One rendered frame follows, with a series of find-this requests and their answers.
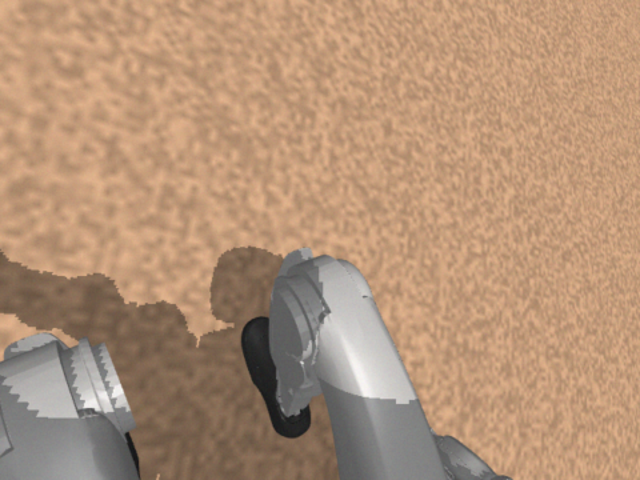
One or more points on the left robot foot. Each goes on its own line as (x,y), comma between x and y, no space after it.
(133,452)

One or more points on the right robot hand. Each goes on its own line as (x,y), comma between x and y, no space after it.
(460,463)

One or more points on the right robot foot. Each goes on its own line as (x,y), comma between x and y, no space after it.
(256,351)

